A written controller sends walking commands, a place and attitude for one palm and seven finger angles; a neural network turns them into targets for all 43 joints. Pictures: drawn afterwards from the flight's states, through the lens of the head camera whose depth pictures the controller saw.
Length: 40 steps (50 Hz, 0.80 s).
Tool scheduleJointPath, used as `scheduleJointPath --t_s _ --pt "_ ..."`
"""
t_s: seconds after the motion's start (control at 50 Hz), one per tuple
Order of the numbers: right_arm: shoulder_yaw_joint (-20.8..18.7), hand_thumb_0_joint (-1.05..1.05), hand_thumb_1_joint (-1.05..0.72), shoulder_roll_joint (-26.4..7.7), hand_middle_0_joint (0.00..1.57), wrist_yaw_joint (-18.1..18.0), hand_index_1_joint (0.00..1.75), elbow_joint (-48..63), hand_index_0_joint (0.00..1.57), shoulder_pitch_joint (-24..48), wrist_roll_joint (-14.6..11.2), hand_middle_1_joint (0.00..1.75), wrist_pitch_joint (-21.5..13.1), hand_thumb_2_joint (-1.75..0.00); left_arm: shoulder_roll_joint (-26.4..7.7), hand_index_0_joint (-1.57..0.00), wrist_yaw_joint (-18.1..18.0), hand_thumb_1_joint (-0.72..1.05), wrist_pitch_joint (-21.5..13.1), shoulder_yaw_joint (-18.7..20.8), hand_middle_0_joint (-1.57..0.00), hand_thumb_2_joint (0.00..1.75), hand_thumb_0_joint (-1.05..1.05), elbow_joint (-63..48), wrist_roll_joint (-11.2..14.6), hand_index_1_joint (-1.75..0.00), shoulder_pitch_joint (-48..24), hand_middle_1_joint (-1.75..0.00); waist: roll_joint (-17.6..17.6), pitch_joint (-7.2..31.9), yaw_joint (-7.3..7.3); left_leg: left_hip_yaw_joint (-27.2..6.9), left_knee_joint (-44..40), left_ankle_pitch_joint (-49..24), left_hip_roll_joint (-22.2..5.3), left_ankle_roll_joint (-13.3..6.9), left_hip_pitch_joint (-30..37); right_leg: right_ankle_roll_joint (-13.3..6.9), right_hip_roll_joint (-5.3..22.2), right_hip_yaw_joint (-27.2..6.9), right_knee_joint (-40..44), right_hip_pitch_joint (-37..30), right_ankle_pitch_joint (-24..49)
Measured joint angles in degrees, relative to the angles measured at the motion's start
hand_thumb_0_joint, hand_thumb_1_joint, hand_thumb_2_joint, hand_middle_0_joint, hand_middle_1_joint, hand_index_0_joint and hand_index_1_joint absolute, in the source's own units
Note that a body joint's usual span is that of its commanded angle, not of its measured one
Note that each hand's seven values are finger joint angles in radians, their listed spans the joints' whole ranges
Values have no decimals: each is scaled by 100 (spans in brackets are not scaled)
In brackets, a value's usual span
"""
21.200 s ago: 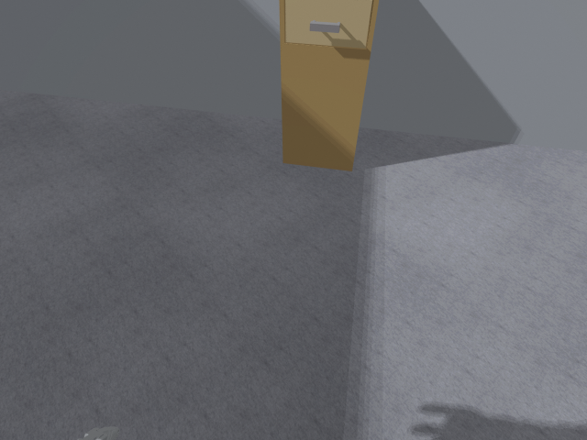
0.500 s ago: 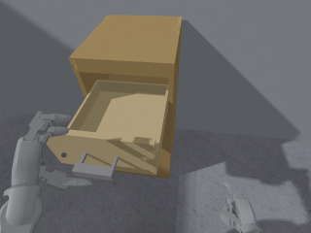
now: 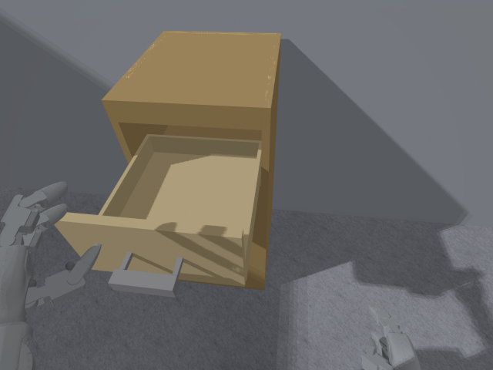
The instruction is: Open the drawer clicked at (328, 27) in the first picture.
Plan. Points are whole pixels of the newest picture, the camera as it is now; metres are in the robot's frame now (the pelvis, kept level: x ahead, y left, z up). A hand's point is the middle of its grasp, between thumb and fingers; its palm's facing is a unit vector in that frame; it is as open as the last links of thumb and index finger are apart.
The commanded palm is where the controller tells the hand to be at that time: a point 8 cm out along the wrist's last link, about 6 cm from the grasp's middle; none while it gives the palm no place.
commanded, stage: draw the hand back to the body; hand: left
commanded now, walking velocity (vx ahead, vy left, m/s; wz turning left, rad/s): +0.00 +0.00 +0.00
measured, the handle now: (149, 271) +0.28 +0.23 -0.03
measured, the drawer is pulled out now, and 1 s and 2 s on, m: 0.30 0.30 0.30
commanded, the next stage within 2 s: step back with the hand held close in 0.32 s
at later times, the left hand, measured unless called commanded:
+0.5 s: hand (54, 281) +0.17 +0.25 +0.16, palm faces +0.43 -0.81 -0.41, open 7.4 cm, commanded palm +0.11 +0.28 +0.17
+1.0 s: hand (23, 329) +0.12 +0.26 +0.15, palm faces +0.38 -0.79 -0.48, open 7.4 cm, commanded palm +0.05 +0.30 +0.17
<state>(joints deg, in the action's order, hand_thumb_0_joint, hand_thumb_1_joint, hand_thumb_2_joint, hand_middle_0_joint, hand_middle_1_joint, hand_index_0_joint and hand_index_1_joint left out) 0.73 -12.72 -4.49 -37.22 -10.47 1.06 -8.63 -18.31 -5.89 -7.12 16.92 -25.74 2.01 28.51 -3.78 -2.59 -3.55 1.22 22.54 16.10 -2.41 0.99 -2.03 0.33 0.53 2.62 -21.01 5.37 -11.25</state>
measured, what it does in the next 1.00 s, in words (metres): shifts its weight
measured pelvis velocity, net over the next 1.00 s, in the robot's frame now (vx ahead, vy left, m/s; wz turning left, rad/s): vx -0.07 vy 0.01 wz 0.02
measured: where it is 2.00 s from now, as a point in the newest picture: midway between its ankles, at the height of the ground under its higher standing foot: outside the picture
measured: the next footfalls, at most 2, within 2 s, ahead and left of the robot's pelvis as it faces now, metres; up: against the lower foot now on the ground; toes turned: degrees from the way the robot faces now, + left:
right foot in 1.24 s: -0.03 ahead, -0.10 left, +0.00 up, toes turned +4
right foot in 1.84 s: -0.30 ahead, -0.10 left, +0.00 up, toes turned -5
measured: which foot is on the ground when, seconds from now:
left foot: down 0.00-1.00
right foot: down 0.00-1.00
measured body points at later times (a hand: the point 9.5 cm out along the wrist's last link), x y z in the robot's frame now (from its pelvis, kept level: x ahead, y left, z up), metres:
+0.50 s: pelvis -0.02 +0.00 +0.00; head -0.03 -0.02 +0.45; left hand +0.14 +0.29 +0.18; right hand +0.18 -0.21 -0.08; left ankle -0.04 +0.13 -0.74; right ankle +0.01 -0.12 -0.74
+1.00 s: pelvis -0.07 +0.01 -0.02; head -0.04 +0.02 +0.43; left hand +0.09 +0.30 +0.18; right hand +0.12 -0.21 -0.09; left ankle -0.04 +0.13 -0.74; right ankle +0.01 -0.12 -0.74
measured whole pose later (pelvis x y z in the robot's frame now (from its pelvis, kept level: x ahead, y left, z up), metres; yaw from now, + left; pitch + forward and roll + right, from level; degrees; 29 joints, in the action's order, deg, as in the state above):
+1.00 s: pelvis -0.07 +0.01 -0.02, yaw +1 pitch +1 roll +0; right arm 0.4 -12.1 -4.6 -31.1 -10.0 -0.2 -4.7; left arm -21.7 -8.1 -11.2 21.7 -34.1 1.7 35.3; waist -0.2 -2.4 -0.9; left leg 0.8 34.3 14.8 -0.3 -0.6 -20.4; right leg 1.4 2.9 2.5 -30.7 22.4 -9.1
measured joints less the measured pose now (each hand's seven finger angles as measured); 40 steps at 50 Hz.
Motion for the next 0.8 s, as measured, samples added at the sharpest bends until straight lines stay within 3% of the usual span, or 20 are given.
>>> scheduleJointPath --t_s 0.24,0.44,0.6,0.8 --pt "78 2 -90 78 20 -21 30 29 21 68 5 30 -51 -90 54 -22 -26 77 43 11 -22 84 1 25 1 -38 -43 -38 -8 -2 -71 -50 -3 -69 23 -4 22 -2 23 47 39 -60 66" --pt "90 2 -90 85 20 -14 30 7 21 19 9 30 -54 -90 54 -21 -31 87 50 4 -22 89 1 47 -3 -32 -55 -31 1 -25 -57 -57 -5 -118 16 7 35 -16 16 53 61 -85 124" --pt "32 2 -90 -94 20 9 30 384 21 117 -51 30 357 -90 -76 -21 1 89 -317 254 -21 89 1 -275 -23 -31 360 -30 14 96 235 -118 309 -161 39 -47 -874 24 42 102 38 665 307" --pt "-184 2 -90 -112 20 -76 30 580 20 89 -123 30 590 -90 -377 -21 -105 89 -289 354 -22 89 1 -602 18 -31 786 -30 225 -71 299 -42 592 -209 224 -159 -1349 130 236 7 -426 1234 279"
